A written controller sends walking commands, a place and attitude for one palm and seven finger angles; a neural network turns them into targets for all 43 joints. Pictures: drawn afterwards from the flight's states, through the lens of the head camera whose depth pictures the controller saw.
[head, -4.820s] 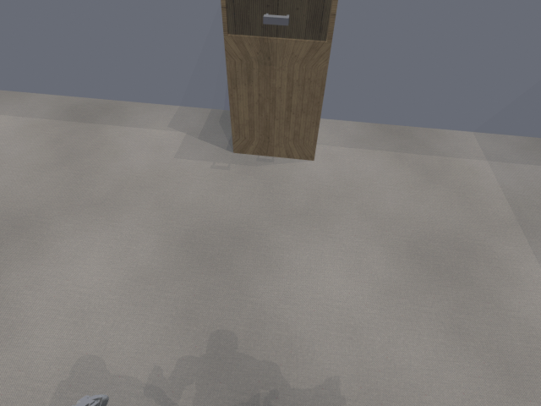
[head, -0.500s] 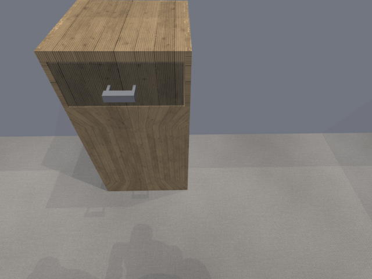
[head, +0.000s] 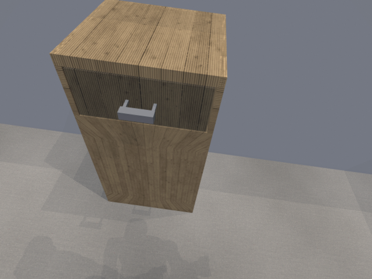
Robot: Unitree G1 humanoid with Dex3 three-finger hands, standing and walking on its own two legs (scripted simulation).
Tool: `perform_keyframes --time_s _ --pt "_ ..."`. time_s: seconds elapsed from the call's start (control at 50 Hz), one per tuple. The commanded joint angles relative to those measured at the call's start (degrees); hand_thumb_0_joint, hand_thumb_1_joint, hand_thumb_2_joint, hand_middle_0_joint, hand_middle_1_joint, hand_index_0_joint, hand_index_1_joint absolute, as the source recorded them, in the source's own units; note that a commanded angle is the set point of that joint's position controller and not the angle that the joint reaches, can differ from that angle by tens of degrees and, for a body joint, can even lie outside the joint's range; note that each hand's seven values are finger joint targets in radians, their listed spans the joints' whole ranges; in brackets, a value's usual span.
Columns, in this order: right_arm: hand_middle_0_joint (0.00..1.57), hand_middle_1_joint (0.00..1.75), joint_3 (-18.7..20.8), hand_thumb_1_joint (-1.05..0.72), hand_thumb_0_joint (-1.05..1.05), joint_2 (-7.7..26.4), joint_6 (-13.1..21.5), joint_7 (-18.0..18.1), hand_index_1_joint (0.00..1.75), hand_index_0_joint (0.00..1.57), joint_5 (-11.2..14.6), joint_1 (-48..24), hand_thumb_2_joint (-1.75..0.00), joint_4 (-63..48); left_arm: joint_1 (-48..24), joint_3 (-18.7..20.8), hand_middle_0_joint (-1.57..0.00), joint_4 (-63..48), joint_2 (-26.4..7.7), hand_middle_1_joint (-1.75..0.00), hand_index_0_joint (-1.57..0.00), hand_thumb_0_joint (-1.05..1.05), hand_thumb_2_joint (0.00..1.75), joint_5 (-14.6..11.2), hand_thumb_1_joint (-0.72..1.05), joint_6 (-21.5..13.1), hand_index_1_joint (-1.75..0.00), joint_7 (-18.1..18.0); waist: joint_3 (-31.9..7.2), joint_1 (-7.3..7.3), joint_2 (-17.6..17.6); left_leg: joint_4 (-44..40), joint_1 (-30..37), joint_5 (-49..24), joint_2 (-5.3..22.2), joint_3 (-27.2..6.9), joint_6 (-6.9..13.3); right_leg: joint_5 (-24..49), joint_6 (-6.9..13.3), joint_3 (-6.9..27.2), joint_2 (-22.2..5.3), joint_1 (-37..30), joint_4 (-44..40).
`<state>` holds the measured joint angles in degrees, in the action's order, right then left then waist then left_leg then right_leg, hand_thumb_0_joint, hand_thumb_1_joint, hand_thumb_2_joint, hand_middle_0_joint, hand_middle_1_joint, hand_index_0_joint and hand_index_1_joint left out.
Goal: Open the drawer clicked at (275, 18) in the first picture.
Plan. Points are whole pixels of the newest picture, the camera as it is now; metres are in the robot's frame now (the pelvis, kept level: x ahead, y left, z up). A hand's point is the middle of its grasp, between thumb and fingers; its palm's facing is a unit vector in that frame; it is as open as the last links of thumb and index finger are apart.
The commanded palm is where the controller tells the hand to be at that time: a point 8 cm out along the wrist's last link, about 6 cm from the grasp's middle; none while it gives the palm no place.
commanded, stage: come to a stop and stand still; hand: left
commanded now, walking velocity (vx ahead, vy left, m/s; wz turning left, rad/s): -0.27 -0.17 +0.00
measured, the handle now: (138, 109) +0.56 +0.21 +0.01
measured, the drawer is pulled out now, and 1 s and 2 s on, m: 0.00 0.00 0.00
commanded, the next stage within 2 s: look again from close up in 1.24 s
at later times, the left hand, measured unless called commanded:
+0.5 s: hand out of the picture +0.06 +0.12 -0.14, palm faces +0.01 -0.96 -0.28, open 7.4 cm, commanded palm none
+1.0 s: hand out of the picture -0.02 +0.16 -0.17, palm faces +0.07 -0.98 -0.20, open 7.4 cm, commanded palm none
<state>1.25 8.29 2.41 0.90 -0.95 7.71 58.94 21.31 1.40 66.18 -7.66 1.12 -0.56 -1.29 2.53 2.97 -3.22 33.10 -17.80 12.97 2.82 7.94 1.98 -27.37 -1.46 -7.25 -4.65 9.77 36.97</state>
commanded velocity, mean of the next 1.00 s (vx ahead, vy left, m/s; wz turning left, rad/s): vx -0.02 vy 0.05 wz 0.00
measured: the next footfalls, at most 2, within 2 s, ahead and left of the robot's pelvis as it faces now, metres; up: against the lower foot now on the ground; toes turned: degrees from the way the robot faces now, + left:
right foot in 0.36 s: +0.05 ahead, -0.17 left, +0.00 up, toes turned -4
left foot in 0.84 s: -0.02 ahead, +0.10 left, +0.00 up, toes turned +1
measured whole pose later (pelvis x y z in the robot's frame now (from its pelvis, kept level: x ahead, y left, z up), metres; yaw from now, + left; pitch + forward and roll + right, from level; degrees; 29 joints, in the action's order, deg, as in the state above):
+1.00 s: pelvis -0.02 -0.03 +0.01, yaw +0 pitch +0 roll +1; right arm 0.7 9.2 -0.7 2.1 -0.6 12.2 61.3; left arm 14.8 1.8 63.6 -11.2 1.3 1.8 -0.9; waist 1.4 2.3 -1.8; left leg 25.3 -7.8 17.2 0.7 2.0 -0.5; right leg -12.1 -1.6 -3.3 -4.1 15.0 27.8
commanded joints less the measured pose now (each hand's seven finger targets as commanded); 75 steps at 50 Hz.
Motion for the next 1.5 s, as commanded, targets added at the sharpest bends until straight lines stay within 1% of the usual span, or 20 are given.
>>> perform_keyframes --time_s 0.0,0.06,0.16,0.24,0.3,0.34,0.36,0.44,0.62,0.76,0.78,0.82,0.84,0.88,1.0,1.3,1.32,1.34,1.36,1.48 --pt "0.20 0.30 0.8 -0.90 0.00 8.5 -0.8 2.1 0.30 0.20 0.2 5.1 -0.90 0.7 3.4 0.1 -0.20 -1.6 -3.3 -0.30 -0.20 0.00 0.90 -0.5 0.90 0.7 -0.30 -1.0 -2.2 -2.48 13.7 -14.2 11.4 -43.3 16.8 -14.0 6.6 -2.5 -0.5 5.6 -1.5 9.0 8.6" --pt "0.20 0.30 2.2 -0.90 0.00 10.5 -1.8 2.5 0.30 0.20 0.5 5.0 -0.90 0.5 1.6 1.0 -0.20 -3.3 -5.2 -0.30 -0.20 0.00 0.90 -0.4 0.90 2.1 -0.30 -0.7 -3.5 -3.12 8.8 -13.5 13.1 -46.3 18.2 -12.7 8.1 -0.8 -0.7 5.9 -0.7 11.1 12.8" --pt "0.20 0.30 3.5 -0.90 0.00 10.8 -2.7 2.3 0.30 0.20 -0.2 3.4 -0.90 -1.6 -1.6 2.5 -0.20 -8.2 -5.2 -0.30 -0.20 0.00 0.90 0.2 0.90 3.5 -0.30 -0.4 -4.9 -2.97 9.4 -13.8 9.6 -34.3 17.8 -10.6 8.7 0.6 -0.7 7.0 0.6 13.8 19.4" --pt "0.20 0.30 3.7 -0.90 0.00 10.9 -3.1 1.3 0.30 0.20 -0.7 1.1 -0.90 -2.6 -2.4 2.2 -0.20 -10.0 -4.6 -0.30 -0.20 0.00 0.90 -0.1 0.90 3.1 -0.30 -0.3 -4.3 -2.63 14.4 -14.6 5.7 -19.3 15.5 -10.3 7.0 2.4 0.2 4.9 0.9 8.1 7.3" --pt "0.20 0.30 3.1 -0.90 0.00 8.7 -3.3 0.2 0.30 0.20 0.1 1.3 -0.90 -2.1 1.4 1.9 -0.20 -8.4 -6.2 -0.30 -0.20 0.00 0.90 0.2 0.90 1.4 -0.30 -0.6 -4.2 -0.33 7.3 -8.3 0.3 -2.1 8.6 -6.7 1.5 15.9 -0.2 4.4 0.8 -2.0 -13.0" --pt "0.20 0.30 2.0 -0.90 0.00 4.1 -4.1 -0.7 0.30 0.20 0.6 3.3 -0.90 -3.5 -4.6 2.3 -0.20 -10.7 -14.4 -0.30 -0.20 0.00 0.90 0.6 0.90 0.4 -0.30 -0.7 -0.3 -2.64 -10.1 2.0 -2.7 14.1 0.4 -3.1 -3.3 10.7 6.2 22.8 -15.3 6.4 -25.4" --pt "0.20 0.30 2.3 -0.90 0.00 5.9 -5.0 -0.8 0.30 0.20 0.2 1.6 -0.90 -3.9 -5.7 2.8 -0.20 -11.6 -15.5 -0.30 -0.20 0.00 0.90 0.6 0.90 0.6 -0.30 -0.7 0.5 -1.28 -9.9 7.3 -1.9 15.8 0.4 -5.0 -3.1 5.3 8.5 25.4 -16.8 10.7 -28.1" --pt "0.20 0.30 2.9 -0.90 0.00 7.7 -5.1 -1.0 0.30 0.20 -0.1 6.1 -0.90 -1.2 -9.6 2.8 -0.20 -12.1 -13.5 -0.30 -0.20 0.00 0.90 0.2 0.90 0.5 -0.30 -0.7 2.0 -2.63 -5.3 18.9 -6.5 8.8 -0.3 -8.5 -3.0 13.7 8.7 19.4 -13.1 5.8 -24.6" --pt "0.20 0.30 2.4 -0.90 0.00 7.3 -4.8 -0.6 0.30 0.20 0.1 5.2 -0.90 -3.3 -3.8 4.0 -0.20 -10.5 -13.8 -0.30 -0.20 0.00 0.90 0.5 0.90 0.4 -0.30 -1.1 -4.0 0.66 -5.7 13.2 -7.5 11.7 -1.2 -7.6 -4.9 34.8 11.1 17.3 -14.2 -7.5 -19.2" --pt "0.20 0.30 1.6 -0.90 0.00 6.0 -3.5 -0.1 0.30 0.20 0.5 11.4 -0.90 -0.5 -8.4 3.6 -0.20 -9.4 -13.0 -0.30 -0.20 0.00 0.90 0.1 0.90 1.2 -0.30 -0.8 -4.5 -3.34 -8.1 -9.5 10.5 0.7 -2.1 -4.4 -3.3 21.6 6.8 13.9 -8.8 3.7 -16.9" --pt "0.20 0.30 1.4 -0.90 0.00 7.0 -2.9 0.0 0.30 0.20 0.4 12.7 -0.90 0.2 -8.6 3.1 -0.20 -9.5 -11.4 -0.30 -0.20 0.00 0.90 -0.2 0.90 1.4 -0.30 -0.7 -4.8 -3.81 -3.3 -13.1 13.6 -1.5 -0.3 -5.8 -2.8 17.6 5.0 11.9 -5.9 5.9 -14.2" --pt "0.20 0.30 1.7 -0.90 0.00 12.0 -2.6 0.3 0.30 0.20 -0.2 9.4 -0.90 -1.1 -6.9 2.0 -0.20 -9.6 -6.9 -0.30 -0.20 0.00 0.90 -0.5 0.90 1.7 -0.30 -0.3 -2.2 -2.04 11.0 -17.8 7.6 -2.6 11.8 -17.7 1.9 9.0 1.3 4.7 0.3 8.5 -8.4" --pt "0.20 0.30 1.4 -0.90 0.00 12.4 -2.7 0.6 0.30 0.20 -0.3 7.1 -0.90 -1.9 -7.0 1.7 -0.20 -9.5 -6.1 -0.30 -0.20 0.00 0.90 -0.3 0.90 1.4 -0.30 0.0 -0.4 -1.25 9.2 -18.6 1.0 0.9 12.1 -17.8 2.7 10.2 0.8 3.8 1.1 5.5 -8.0" --pt "0.20 0.30 0.8 -0.90 0.00 10.3 -2.3 0.8 0.30 0.20 0.0 4.1 -0.90 -1.2 -7.1 1.2 -0.20 -7.4 -6.6 -0.30 -0.20 0.00 0.90 0.1 0.90 2.1 -0.30 0.1 2.6 -1.03 15.8 -22.5 -1.2 4.4 9.4 -16.1 2.3 12.0 0.5 3.9 0.5 3.5 -6.3" --pt "0.20 0.30 0.3 -0.90 0.00 8.3 -1.8 1.2 0.30 0.20 0.5 7.4 -0.90 1.3 -4.6 0.2 -0.20 -3.3 -7.7 -0.30 -0.20 0.00 0.90 -0.2 0.90 0.8 -0.30 0.0 0.3 -2.09 4.0 -14.6 6.4 -6.9 4.4 -9.5 -0.7 23.3 1.0 7.3 -1.5 0.8 -14.6" --pt "0.20 0.30 -0.5 -0.90 0.00 6.0 -1.1 1.6 0.30 0.20 0.5 11.5 -0.90 4.8 -3.2 -0.3 -0.20 -1.6 -6.3 -0.30 -0.20 0.00 0.90 -0.6 0.90 0.5 -0.30 -0.7 1.2 -2.19 5.1 -14.8 7.7 -10.5 4.1 -8.4 -1.3 25.8 1.4 6.8 -1.8 -1.3 -15.1" --pt "0.20 0.30 -0.2 -0.90 0.00 7.6 -0.2 0.8 0.30 0.20 1.0 6.3 -0.90 0.6 1.9 -0.6 -0.20 -0.1 -8.1 -0.30 -0.20 0.00 0.90 -0.1 0.90 -1.4 -0.30 -3.3 0.3 -0.53 3.2 -2.7 4.9 -16.1 4.6 -5.9 -2.9 46.7 2.2 10.3 -4.9 -1.0 -11.9" --pt "0.20 0.30 -0.1 -0.90 0.00 5.4 -0.6 0.6 0.30 0.20 0.7 11.7 -0.90 -0.5 -0.2 -0.2 -0.20 -2.4 -10.2 -0.30 -0.20 0.00 0.90 -0.3 0.90 -2.1 -0.30 -2.6 -4.7 -4.01 5.2 -6.7 5.2 -1.9 1.3 -7.6 -2.5 40.6 3.6 10.8 -6.1 -3.5 -10.0" --pt "0.20 0.30 -0.5 -0.90 0.00 4.9 -0.9 0.2 0.30 0.20 0.4 11.2 -0.90 -0.4 -2.2 -0.5 -0.20 -3.3 -10.1 -0.30 -0.20 0.00 0.90 -0.7 0.90 -2.0 -0.30 -2.0 -3.7 -3.08 6.0 -8.1 4.2 0.8 1.7 -7.1 -1.9 31.2 3.9 9.3 -4.2 -2.1 -9.8" --pt "0.20 0.30 -1.0 -0.90 0.00 6.7 -0.1 1.0 0.30 0.20 -0.1 15.4 -0.90 -0.7 -3.4 -0.9 -0.20 -4.3 -6.4 -0.30 -0.20 0.00 0.90 -0.6 0.90 -0.7 -0.30 -0.9 -0.3 -3.09 7.0 -8.7 5.1 -20.8 4.9 -9.1 0.1 22.4 3.1 5.0 -0.3 0.1 -6.2"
